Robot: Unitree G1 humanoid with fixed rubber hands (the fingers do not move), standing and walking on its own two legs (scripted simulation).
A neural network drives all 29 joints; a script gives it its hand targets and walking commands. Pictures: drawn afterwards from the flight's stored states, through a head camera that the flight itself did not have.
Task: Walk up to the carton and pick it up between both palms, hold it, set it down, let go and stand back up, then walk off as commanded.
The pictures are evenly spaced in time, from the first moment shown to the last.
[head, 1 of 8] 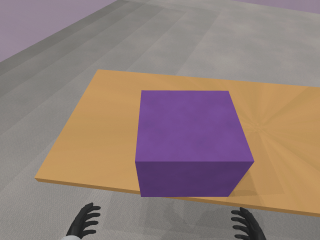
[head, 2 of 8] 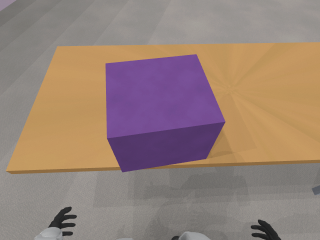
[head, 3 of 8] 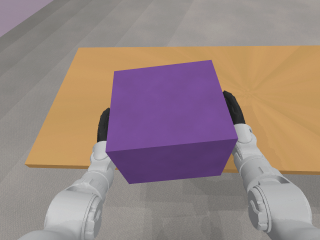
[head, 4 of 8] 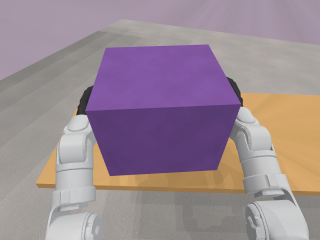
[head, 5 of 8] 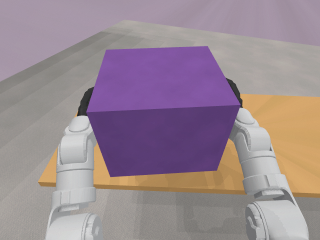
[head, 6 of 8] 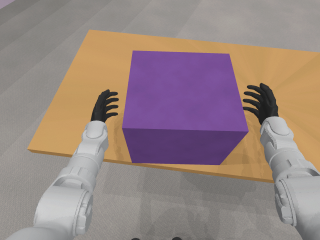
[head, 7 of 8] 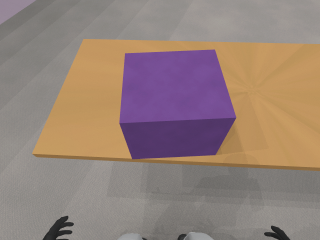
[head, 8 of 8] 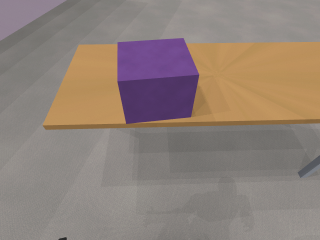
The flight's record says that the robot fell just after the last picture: no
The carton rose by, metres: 0.21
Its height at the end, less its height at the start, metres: +0.00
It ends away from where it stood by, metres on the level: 0.02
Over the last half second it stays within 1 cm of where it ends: yes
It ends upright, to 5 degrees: yes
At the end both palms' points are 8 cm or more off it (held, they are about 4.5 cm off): yes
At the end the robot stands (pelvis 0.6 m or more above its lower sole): yes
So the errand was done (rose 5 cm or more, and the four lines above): yes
